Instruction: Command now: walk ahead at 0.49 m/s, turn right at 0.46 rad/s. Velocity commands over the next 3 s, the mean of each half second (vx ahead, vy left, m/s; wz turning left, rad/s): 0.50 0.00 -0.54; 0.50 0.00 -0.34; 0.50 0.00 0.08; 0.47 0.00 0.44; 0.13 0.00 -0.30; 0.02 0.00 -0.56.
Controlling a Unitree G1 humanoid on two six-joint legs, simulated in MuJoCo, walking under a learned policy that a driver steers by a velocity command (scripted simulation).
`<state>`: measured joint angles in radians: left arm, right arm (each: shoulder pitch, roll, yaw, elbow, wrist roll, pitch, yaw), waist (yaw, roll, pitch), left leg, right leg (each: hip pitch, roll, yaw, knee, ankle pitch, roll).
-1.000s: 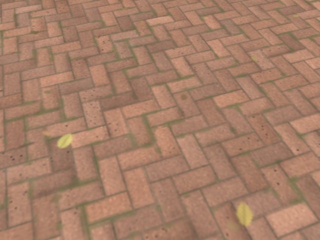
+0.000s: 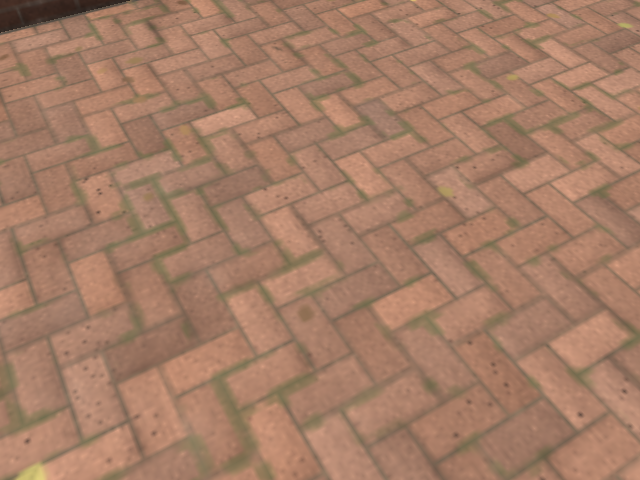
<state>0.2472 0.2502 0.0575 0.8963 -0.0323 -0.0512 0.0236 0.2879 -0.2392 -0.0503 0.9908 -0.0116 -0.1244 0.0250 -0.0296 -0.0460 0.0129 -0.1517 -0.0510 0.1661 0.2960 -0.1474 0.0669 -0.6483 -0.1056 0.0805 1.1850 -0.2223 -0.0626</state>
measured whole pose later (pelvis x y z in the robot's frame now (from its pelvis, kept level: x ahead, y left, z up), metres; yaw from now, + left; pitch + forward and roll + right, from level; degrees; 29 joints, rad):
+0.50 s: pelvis +0.27 -0.10 +0.00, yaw -17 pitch +2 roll +1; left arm 0.27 0.25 0.07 0.76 -0.01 -0.07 -0.03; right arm 0.14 -0.29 -0.05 0.83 0.01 -0.12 0.00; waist 0.01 0.02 0.04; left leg -0.55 0.11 -0.05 1.19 -0.31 0.01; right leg -0.31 0.09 0.00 0.44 -0.16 -0.10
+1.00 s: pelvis +0.56 -0.14 -0.01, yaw -26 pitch +2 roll +1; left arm 0.29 0.27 0.05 0.76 -0.01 -0.07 0.00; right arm 0.23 -0.26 -0.05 0.82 0.00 -0.11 0.03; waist -0.01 -0.04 0.01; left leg -0.30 -0.06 0.04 0.43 -0.16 0.06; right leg -0.47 -0.01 0.06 1.17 -0.34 -0.05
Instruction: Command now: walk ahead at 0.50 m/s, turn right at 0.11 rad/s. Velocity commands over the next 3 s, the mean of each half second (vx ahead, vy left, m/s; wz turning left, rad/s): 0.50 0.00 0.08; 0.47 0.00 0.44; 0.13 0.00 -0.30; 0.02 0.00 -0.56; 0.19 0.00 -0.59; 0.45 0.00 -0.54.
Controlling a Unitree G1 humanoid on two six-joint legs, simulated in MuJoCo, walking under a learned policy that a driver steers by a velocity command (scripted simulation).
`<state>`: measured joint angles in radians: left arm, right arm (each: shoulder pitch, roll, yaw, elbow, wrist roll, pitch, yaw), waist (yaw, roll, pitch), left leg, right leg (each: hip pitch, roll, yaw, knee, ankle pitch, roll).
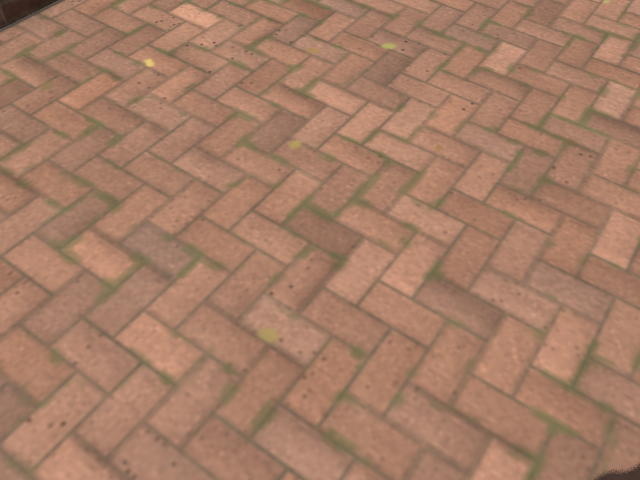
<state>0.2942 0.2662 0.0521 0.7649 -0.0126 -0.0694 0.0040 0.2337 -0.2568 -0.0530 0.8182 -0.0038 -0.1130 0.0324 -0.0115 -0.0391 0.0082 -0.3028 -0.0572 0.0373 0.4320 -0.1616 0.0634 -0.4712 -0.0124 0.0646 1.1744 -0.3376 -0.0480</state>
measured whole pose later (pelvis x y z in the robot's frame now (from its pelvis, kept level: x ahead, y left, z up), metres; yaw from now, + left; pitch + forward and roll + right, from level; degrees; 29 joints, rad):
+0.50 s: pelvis +0.27 -0.05 -0.01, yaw +5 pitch +2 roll +0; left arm 0.13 0.24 0.05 0.69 0.00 -0.10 -0.02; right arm 0.36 -0.29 -0.04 0.88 0.03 -0.07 0.00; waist -0.04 0.03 0.02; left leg -0.39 0.02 -0.06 1.15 -0.41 0.03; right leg -0.37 0.00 -0.07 0.50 -0.17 -0.03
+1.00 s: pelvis +0.51 +0.05 -0.02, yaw +20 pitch +2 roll -1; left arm 0.26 0.29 0.07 0.87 -0.03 -0.08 0.00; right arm 0.11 -0.27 -0.06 0.70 0.00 -0.04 0.04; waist 0.03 0.00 0.06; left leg -0.47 -0.01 0.06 0.63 -0.20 0.08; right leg -0.29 -0.07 -0.04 1.16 -0.54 0.03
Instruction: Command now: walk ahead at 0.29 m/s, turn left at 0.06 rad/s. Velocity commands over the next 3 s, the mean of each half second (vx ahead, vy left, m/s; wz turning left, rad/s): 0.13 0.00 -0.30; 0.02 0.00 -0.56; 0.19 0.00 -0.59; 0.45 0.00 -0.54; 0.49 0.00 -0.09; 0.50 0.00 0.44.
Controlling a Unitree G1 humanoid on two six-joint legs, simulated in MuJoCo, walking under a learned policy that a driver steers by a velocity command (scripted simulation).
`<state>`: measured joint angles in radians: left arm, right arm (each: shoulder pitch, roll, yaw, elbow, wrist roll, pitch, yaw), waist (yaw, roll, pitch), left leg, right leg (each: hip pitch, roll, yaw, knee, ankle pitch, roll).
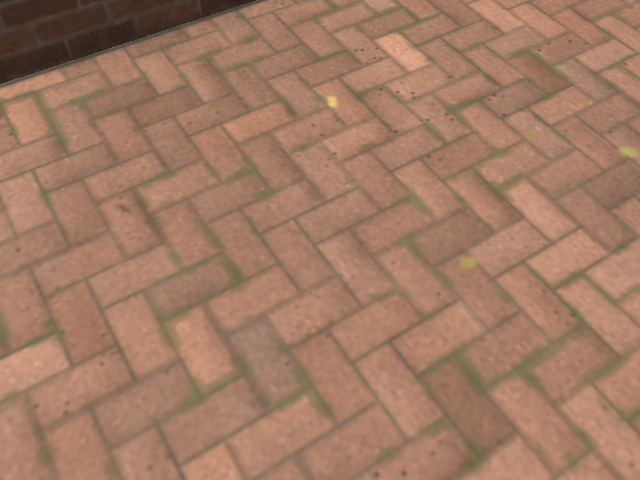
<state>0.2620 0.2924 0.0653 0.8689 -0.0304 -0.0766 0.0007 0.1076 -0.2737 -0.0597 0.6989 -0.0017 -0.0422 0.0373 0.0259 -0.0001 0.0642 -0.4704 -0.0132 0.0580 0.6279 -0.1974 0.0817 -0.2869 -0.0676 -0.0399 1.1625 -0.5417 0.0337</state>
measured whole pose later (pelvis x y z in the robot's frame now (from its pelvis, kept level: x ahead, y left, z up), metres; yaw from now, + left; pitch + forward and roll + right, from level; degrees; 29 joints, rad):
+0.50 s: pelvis +0.13 -0.03 +0.01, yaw -13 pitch +3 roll +1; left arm 0.15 0.27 0.08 0.73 0.00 0.00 -0.02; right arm 0.10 -0.28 -0.07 0.82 -0.01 0.01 -0.04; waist 0.01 0.01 0.05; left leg -0.30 0.04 0.15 0.84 -0.51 -0.02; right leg -0.41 0.00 -0.04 0.59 -0.22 -0.05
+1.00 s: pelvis +0.17 +0.00 +0.02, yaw -31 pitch +2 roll +0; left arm 0.14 0.33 0.09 0.66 -0.01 0.04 0.03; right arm 0.16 -0.27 -0.08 0.79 -0.03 -0.01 -0.02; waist -0.01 -0.05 0.02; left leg -0.29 -0.01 -0.02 0.50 -0.25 0.01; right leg -0.52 0.12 0.15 0.97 -0.47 0.02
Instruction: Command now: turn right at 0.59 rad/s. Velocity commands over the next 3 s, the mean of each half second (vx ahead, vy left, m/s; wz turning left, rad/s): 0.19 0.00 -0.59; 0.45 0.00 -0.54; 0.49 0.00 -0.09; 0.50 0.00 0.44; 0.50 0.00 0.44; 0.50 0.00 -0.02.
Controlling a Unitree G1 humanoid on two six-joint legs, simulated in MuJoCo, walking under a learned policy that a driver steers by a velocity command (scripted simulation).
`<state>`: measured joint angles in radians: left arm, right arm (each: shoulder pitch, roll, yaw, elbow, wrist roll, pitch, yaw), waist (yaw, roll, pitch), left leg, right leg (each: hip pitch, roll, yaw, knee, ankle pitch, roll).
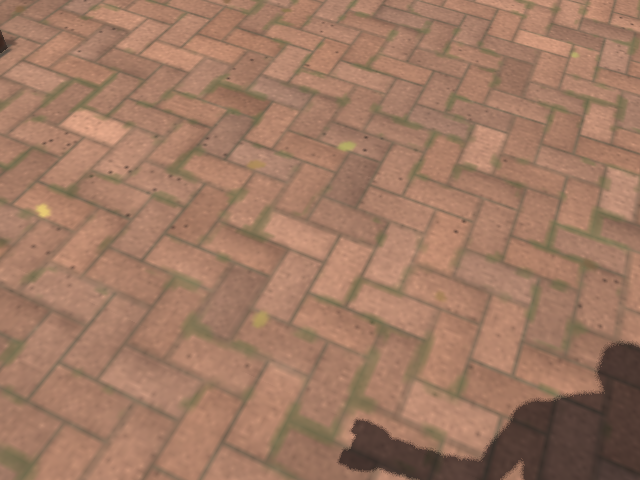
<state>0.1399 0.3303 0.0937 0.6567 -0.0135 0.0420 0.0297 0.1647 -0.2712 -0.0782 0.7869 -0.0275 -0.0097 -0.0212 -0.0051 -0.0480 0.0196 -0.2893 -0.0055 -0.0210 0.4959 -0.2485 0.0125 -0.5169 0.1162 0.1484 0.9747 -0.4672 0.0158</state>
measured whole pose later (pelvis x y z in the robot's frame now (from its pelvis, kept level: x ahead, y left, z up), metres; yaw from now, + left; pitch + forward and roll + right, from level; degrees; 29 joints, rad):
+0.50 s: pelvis +0.05 -0.07 +0.01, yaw -18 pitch +2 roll +1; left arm 0.38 0.26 0.05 0.68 -0.01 -0.04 -0.01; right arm 0.17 -0.32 -0.09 0.74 0.00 -0.08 0.02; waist 0.01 0.04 -0.01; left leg -0.56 0.06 0.00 1.05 -0.29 -0.01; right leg -0.15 0.03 0.04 0.42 -0.30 -0.06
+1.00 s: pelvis +0.30 -0.13 +0.00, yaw -34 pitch +1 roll +2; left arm 0.26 0.31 0.06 0.68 -0.03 -0.03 0.01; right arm 0.25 -0.27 -0.07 0.78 -0.01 -0.10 0.02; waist -0.02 -0.05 0.03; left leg -0.23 -0.04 0.07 0.38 -0.18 0.04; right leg -0.55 -0.05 0.07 1.14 -0.35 -0.02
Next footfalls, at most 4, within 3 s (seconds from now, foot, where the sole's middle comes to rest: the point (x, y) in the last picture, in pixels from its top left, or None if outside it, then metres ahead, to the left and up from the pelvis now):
0.34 right None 0.01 -0.15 -0.77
0.80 left None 0.41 -0.07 -0.77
1.28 right None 0.46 -0.45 -0.77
1.82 left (481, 321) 0.85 -0.41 -0.77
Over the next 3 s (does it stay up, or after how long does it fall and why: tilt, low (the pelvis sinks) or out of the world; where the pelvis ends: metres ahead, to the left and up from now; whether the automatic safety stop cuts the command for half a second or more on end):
stays up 1.29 -0.52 0.01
